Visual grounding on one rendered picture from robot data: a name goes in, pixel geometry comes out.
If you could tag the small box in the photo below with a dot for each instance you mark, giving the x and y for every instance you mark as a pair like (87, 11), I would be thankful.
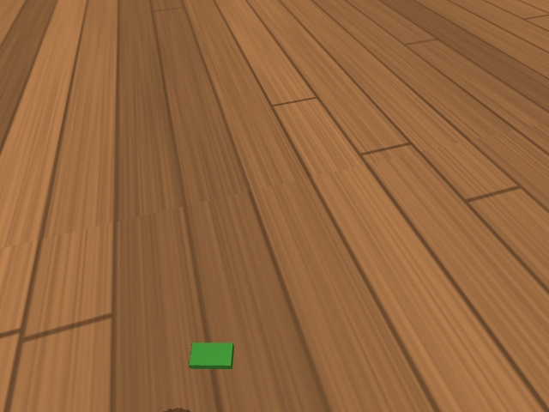
(211, 355)

